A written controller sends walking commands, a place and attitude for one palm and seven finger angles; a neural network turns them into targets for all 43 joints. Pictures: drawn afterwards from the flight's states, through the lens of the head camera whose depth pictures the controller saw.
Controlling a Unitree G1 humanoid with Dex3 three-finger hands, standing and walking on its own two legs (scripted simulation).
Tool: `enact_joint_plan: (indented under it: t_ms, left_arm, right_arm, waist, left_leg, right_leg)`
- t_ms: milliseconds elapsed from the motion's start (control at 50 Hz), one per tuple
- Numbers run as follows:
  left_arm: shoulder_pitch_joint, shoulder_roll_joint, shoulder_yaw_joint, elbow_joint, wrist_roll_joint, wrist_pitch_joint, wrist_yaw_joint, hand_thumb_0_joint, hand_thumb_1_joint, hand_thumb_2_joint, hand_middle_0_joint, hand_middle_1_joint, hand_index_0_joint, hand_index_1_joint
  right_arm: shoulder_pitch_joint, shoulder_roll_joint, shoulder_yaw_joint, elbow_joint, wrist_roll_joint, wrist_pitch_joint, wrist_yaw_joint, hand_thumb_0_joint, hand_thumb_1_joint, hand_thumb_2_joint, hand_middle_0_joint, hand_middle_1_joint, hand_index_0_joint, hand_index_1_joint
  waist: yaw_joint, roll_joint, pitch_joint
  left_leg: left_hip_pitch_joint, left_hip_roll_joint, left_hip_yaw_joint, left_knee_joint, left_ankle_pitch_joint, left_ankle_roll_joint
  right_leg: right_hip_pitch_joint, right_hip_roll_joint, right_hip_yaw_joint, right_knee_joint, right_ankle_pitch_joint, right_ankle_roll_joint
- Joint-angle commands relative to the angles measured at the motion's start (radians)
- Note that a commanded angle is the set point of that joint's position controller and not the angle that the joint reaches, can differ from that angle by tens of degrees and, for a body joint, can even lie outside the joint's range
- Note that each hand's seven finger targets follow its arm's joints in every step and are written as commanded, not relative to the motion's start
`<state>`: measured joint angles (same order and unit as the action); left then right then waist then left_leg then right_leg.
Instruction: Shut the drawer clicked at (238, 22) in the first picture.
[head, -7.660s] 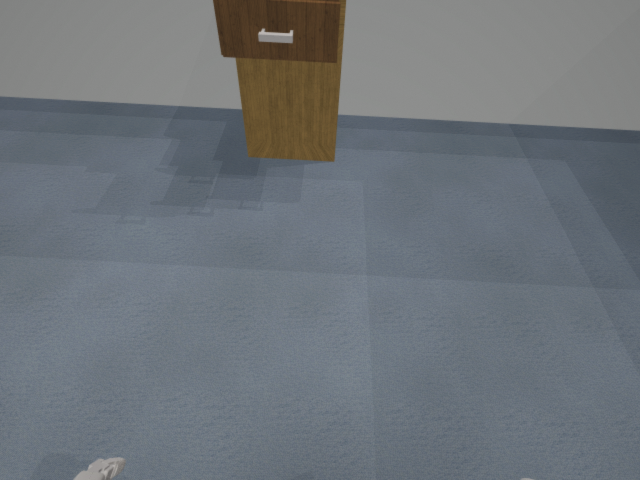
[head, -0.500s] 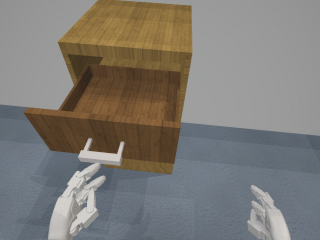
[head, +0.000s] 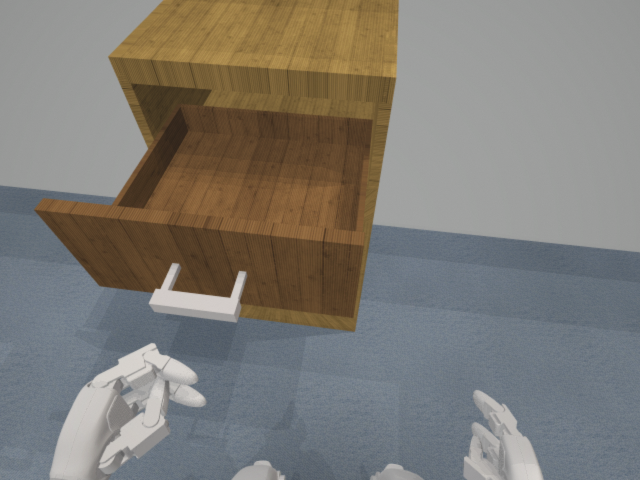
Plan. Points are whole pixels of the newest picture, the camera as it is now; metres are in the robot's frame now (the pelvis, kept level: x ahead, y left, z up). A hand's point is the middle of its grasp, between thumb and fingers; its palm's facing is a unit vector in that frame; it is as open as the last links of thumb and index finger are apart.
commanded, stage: raise the hand and make a fist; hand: left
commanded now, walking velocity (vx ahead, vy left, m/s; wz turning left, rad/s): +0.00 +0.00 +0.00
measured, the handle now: (201, 290) +0.35 +0.18 +0.03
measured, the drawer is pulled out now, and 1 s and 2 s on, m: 0.28 0.28 0.28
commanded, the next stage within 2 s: bring the fist close to the handle in 1.08 s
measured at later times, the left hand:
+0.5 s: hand (144, 429) +0.16 +0.17 +0.11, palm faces -0.07 -1.00 -0.05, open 3.1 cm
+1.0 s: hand (141, 419) +0.17 +0.16 +0.12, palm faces -0.06 -1.00 -0.08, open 3.3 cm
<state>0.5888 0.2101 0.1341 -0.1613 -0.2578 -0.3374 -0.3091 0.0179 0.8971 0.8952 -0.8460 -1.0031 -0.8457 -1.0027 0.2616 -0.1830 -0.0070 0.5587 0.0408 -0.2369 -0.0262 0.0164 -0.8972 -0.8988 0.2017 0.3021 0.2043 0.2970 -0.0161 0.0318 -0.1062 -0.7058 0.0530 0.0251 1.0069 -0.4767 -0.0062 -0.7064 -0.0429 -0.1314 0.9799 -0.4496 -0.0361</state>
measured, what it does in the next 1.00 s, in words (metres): stands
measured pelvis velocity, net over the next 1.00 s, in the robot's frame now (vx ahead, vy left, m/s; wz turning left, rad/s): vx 0.02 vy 0.02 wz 0.00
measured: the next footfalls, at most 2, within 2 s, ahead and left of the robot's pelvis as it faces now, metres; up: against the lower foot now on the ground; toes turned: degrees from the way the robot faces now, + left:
none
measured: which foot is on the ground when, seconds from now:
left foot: down 0.00-1.00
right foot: down 0.00-1.00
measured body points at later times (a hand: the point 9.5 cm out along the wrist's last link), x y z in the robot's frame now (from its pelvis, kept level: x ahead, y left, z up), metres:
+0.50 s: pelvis +0.01 +0.02 +0.01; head +0.03 +0.03 +0.46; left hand +0.16 +0.22 +0.11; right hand +0.23 -0.18 -0.03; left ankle +0.01 +0.12 -0.68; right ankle +0.03 -0.10 -0.68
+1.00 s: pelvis +0.02 +0.02 +0.02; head +0.02 +0.01 +0.47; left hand +0.16 +0.22 +0.13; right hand +0.20 -0.21 -0.03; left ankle +0.01 +0.12 -0.68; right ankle +0.03 -0.10 -0.68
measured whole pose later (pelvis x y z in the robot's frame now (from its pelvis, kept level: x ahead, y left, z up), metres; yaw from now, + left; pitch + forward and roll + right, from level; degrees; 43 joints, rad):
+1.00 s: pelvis +0.02 +0.02 +0.02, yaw +0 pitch +6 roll -2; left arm 0.76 0.22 0.05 -0.48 -0.21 -0.22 -0.20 0.02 0.90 0.90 -1.40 -1.60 -1.40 -1.60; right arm 0.27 -0.22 0.01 0.48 0.06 -0.26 -0.02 0.02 -0.90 -0.90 0.20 0.30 0.20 0.30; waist 0.00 0.04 -0.11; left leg -0.55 0.04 0.03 0.92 -0.47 0.02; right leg -0.54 -0.04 -0.12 0.87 -0.43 -0.01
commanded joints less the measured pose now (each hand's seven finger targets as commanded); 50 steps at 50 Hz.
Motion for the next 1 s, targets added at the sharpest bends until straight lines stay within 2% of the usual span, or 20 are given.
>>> enact_joint_plan:
  t_ms: [0, 40, 140, 200, 220, 240, 320, 360, 420, 460, 520, 640, 660, 680, 740, 800, 840, 880, 960, 980]
  left_arm:
    - [0.088, 0.072, 0.03, -0.269, -0.014, -0.108, 0.034, 0.0, 0.9, 0.9, -1.04, -1.21, -1.04, -1.21]
    - [0.104, 0.068, 0.014, -0.282, -0.002, -0.118, 0.04, 0.0, 0.9, 0.9, -1.08, -1.253, -1.08, -1.253]
    - [0.143, 0.069, -0.013, -0.362, 0.017, -0.112, 0.062, 0.0, 0.9, 0.9, -1.18, -1.362, -1.18, -1.362]
    - [0.147, 0.063, -0.027, -0.401, 0.022, -0.096, 0.078, 0.0, 0.9, 0.9, -1.24, -1.427, -1.24, -1.427]
    - [0.159, 0.077, -0.011, -0.399, 0.032, -0.087, 0.09, 0.0, 0.9, 0.9, -1.26, -1.448, -1.26, -1.448]
    - [0.181, 0.036, -0.054, -0.414, 0.03, -0.077, 0.089, 0.0, 0.9, 0.9, -1.28, -1.47, -1.28, -1.47]
    - [0.201, 0.059, -0.046, -0.44, 0.045, -0.034, 0.099, 0.0, 0.9, 0.9, -1.36, -1.557, -1.36, -1.557]
    - [0.194, 0.044, -0.073, -0.483, 0.046, -0.019, 0.098, 0.0, 0.9, 0.9, -1.4, -1.6, -1.4, -1.6]
    - [0.19, 0.052, -0.075, -0.498, 0.053, 0.006, 0.102, 0.0, 0.9, 0.9, -1.4, -1.6, -1.4, -1.6]
    - [0.209, 0.029, -0.099, -0.532, 0.053, 0.016, 0.104, 0.0, 0.9, 0.9, -1.4, -1.6, -1.4, -1.6]
    - [0.201, 0.049, -0.091, -0.564, 0.061, 0.031, 0.114, 0.0, 0.9, 0.9, -1.4, -1.6, -1.4, -1.6]
    - [0.213, 0.043, -0.109, -0.613, 0.073, 0.064, 0.128, 0.0, 0.9, 0.9, -1.4, -1.6, -1.4, -1.6]
    - [0.208, 0.029, -0.131, -0.633, 0.074, 0.066, 0.13, 0.0, 0.9, 0.9, -1.4, -1.6, -1.4, -1.6]
    - [0.234, 0.032, -0.115, -0.61, 0.073, 0.074, 0.135, 0.0, 0.9, 0.9, -1.4, -1.6, -1.4, -1.6]
    - [0.224, 0.051, -0.084, -0.572, 0.071, 0.086, 0.137, 0.0, 0.9, 0.9, -1.4, -1.6, -1.4, -1.6]
    - [0.221, 0.054, -0.058, -0.559, 0.053, 0.078, 0.131, 0.0, 0.9, 0.9, -1.4, -1.6, -1.4, -1.6]
    - [0.196, 0.061, -0.057, -0.573, 0.044, 0.064, 0.127, 0.0, 0.9, 0.9, -1.4, -1.6, -1.4, -1.6]
    - [0.184, 0.067, -0.045, -0.562, 0.032, 0.051, 0.122, 0.0, 0.9, 0.9, -1.4, -1.6, -1.4, -1.6]
    - [0.187, 0.066, -0.037, -0.539, 0.026, 0.035, 0.106, 0.0, 0.9, 0.9, -1.4, -1.6, -1.4, -1.6]
    - [0.193, 0.076, -0.017, -0.52, 0.021, 0.035, 0.103, 0.0, 0.9, 0.9, -1.4, -1.6, -1.4, -1.6]
  right_arm:
    - [-0.122, -0.13, -0.061, -0.201, 0.009, -0.086, -0.005, 0.0, -0.9, -0.9, 0.2, 0.3, 0.2, 0.3]
    - [-0.113, -0.135, -0.065, -0.197, 0.01, -0.086, -0.004, 0.0, -0.9, -0.9, 0.2, 0.3, 0.2, 0.3]
    - [-0.109, -0.136, -0.065, -0.217, 0.014, -0.084, 0.001, 0.0, -0.9, -0.9, 0.2, 0.3, 0.2, 0.3]
    - [-0.11, -0.134, -0.059, -0.233, 0.016, -0.075, 0.004, 0.0, -0.9, -0.9, 0.2, 0.3, 0.2, 0.3]
    - [-0.115, -0.135, -0.061, -0.233, 0.017, -0.068, 0.004, 0.0, -0.9, -0.9, 0.2, 0.3, 0.2, 0.3]
    - [-0.11, -0.131, -0.056, -0.244, 0.017, -0.066, 0.006, 0.0, -0.9, -0.9, 0.2, 0.3, 0.2, 0.3]
    - [-0.12, -0.13, -0.051, -0.256, 0.018, -0.052, 0.012, 0.0, -0.9, -0.9, 0.2, 0.3, 0.2, 0.3]
    - [-0.117, -0.129, -0.044, -0.272, 0.017, -0.048, 0.014, 0.0, -0.9, -0.9, 0.2, 0.3, 0.2, 0.3]
    - [-0.124, -0.13, -0.034, -0.275, 0.017, -0.042, 0.014, 0.0, -0.9, -0.9, 0.2, 0.3, 0.2, 0.3]
    - [-0.115, -0.126, -0.03, -0.287, 0.017, -0.044, 0.017, 0.0, -0.9, -0.9, 0.2, 0.3, 0.2, 0.3]
    - [-0.116, -0.128, -0.027, -0.289, 0.016, -0.048, 0.016, 0.0, -0.9, -0.9, 0.2, 0.3, 0.2, 0.3]
    - [-0.112, -0.128, -0.02, -0.296, 0.02, -0.054, 0.022, 0.0, -0.9, -0.9, 0.2, 0.3, 0.2, 0.3]
    - [-0.112, -0.129, -0.018, -0.301, 0.02, -0.057, 0.021, 0.0, -0.9, -0.9, 0.2, 0.3, 0.2, 0.3]
    - [-0.116, -0.124, -0.019, -0.297, 0.02, -0.057, 0.021, 0.0, -0.9, -0.9, 0.2, 0.3, 0.2, 0.3]
    - [-0.126, -0.129, -0.018, -0.296, 0.023, -0.051, 0.011, 0.0, -0.9, -0.9, 0.2, 0.3, 0.2, 0.3]
    - [-0.123, -0.127, -0.018, -0.289, 0.024, -0.052, 0.003, 0.0, -0.9, -0.9, 0.2, 0.3, 0.2, 0.3]
    - [-0.125, -0.13, -0.015, -0.288, 0.026, -0.066, 0.002, 0.0, -0.9, -0.9, 0.2, 0.3, 0.2, 0.3]
    - [-0.116, -0.131, -0.018, -0.276, 0.026, -0.079, -0.001, 0.0, -0.9, -0.9, 0.2, 0.3, 0.2, 0.3]
    - [-0.117, -0.134, -0.019, -0.261, 0.025, -0.098, 0.001, 0.0, -0.9, -0.9, 0.2, 0.3, 0.2, 0.3]
    - [-0.115, -0.131, -0.023, -0.252, 0.026, -0.1, 0.0, 0.0, -0.9, -0.9, 0.2, 0.3, 0.2, 0.3]
  waist:
    - [0.024, -0.047, -0.147]
    - [0.016, -0.059, -0.141]
    - [0.019, -0.003, -0.138]
    - [0.019, 0.015, -0.123]
    - [0.024, -0.008, -0.119]
    - [0.021, 0.008, -0.117]
    - [0.025, -0.003, -0.108]
    - [0.021, 0.008, -0.102]
    - [0.018, 0.013, -0.07]
    - [0.022, 0.018, -0.077]
    - [0.025, 0.012, -0.08]
    - [0.026, 0.003, -0.064]
    - [0.023, 0.013, -0.061]
    - [0.031, 0.0, -0.057]
    - [0.03, -0.033, -0.031]
    - [0.034, -0.033, -0.029]
    - [0.032, 0.006, -0.033]
    - [0.027, -0.013, -0.037]
    - [0.03, 0.006, -0.052]
    - [0.031, -0.02, -0.064]
  left_leg:
    - [0.053, -0.055, -0.037, -0.14, 0.22, 0.032]
    - [0.06, -0.054, -0.036, -0.141, 0.219, 0.034]
    - [0.091, -0.05, -0.039, -0.163, 0.216, 0.035]
    - [0.103, -0.047, -0.044, -0.182, 0.209, 0.032]
    - [0.107, -0.042, -0.044, -0.185, 0.219, 0.034]
    - [0.121, -0.045, -0.043, -0.189, 0.227, 0.035]
    - [0.137, -0.036, -0.05, -0.202, 0.259, 0.035]
    - [0.146, -0.037, -0.049, -0.21, 0.248, 0.033]
    - [0.153, -0.032, -0.056, -0.222, 0.242, 0.034]
    - [0.167, -0.031, -0.057, -0.229, 0.243, 0.032]
    - [0.174, -0.028, -0.065, -0.237, 0.248, 0.032]
    - [0.181, -0.025, -0.071, -0.262, 0.219, 0.029]
    - [0.187, -0.027, -0.071, -0.267, 0.208, 0.029]
    - [0.178, -0.028, -0.069, -0.27, 0.201, 0.028]
    - [0.154, -0.035, -0.059, -0.274, 0.16, 0.028]
    - [0.156, -0.038, -0.05, -0.27, 0.165, 0.028]
    - [0.163, -0.04, -0.048, -0.271, 0.155, 0.028]
    - [0.165, -0.041, -0.047, -0.262, 0.157, 0.03]
    - [0.177, -0.044, -0.043, -0.26, 0.201, 0.03]
    - [0.18, -0.044, -0.041, -0.255, 0.215, 0.031]
  right_leg:
    - [0.17, 0.018, 0.105, -0.183, 0.12, 0.026]
    - [0.163, 0.019, 0.104, -0.186, 0.122, 0.027]
    - [0.155, 0.026, 0.078, -0.172, 0.124, 0.019]
    - [0.151, 0.031, 0.058, -0.168, 0.122, 0.017]
    - [0.155, 0.034, 0.054, -0.168, 0.127, 0.017]
    - [0.155, 0.035, 0.051, -0.169, 0.144, 0.018]
    - [0.171, 0.039, 0.038, -0.17, 0.178, 0.019]
    - [0.173, 0.038, 0.036, -0.174, 0.174, 0.021]
    - [0.169, 0.042, 0.03, -0.183, 0.165, 0.02]
    - [0.171, 0.041, 0.025, -0.184, 0.16, 0.021]
    - [0.179, 0.044, 0.021, -0.183, 0.161, 0.02]
    - [0.188, 0.042, 0.015, -0.196, 0.128, 0.02]
    - [0.187, 0.041, 0.015, -0.198, 0.12, 0.021]
    - [0.196, 0.041, 0.016, -0.203, 0.116, 0.02]
    - [0.205, 0.041, 0.027, -0.225, 0.087, 0.019]
    - [0.214, 0.041, 0.036, -0.241, 0.094, 0.019]
    - [0.214, 0.04, 0.04, -0.246, 0.08, 0.019]
    - [0.215, 0.04, 0.051, -0.258, 0.078, 0.019]
    - [0.239, 0.037, 0.055, -0.259, 0.133, 0.017]
    - [0.248, 0.037, 0.058, -0.263, 0.153, 0.019]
